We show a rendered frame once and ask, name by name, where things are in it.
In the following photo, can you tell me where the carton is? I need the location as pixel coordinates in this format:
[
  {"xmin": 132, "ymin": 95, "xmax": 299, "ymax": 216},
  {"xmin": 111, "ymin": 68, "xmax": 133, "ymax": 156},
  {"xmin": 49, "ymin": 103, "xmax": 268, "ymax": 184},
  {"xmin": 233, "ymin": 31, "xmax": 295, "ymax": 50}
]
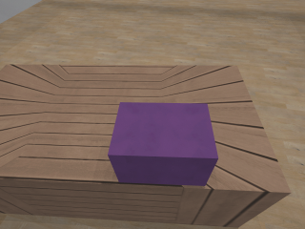
[{"xmin": 108, "ymin": 102, "xmax": 218, "ymax": 186}]

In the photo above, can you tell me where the pedestal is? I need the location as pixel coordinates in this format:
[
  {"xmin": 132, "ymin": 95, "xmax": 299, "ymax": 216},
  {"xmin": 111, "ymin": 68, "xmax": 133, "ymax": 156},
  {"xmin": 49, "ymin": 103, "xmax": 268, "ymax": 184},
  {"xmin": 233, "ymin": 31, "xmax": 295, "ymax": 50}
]
[{"xmin": 0, "ymin": 64, "xmax": 291, "ymax": 228}]

